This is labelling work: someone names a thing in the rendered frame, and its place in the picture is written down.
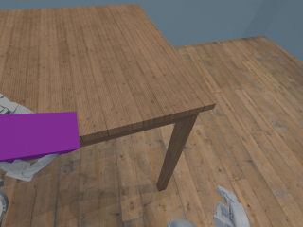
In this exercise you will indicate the robot left hand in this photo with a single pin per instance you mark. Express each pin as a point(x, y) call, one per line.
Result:
point(20, 169)

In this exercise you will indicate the sponge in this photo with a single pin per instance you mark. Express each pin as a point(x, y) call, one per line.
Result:
point(26, 136)

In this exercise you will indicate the table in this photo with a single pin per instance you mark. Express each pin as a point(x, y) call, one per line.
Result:
point(110, 64)

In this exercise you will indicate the robot right hand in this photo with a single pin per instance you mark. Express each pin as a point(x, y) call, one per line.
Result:
point(234, 216)

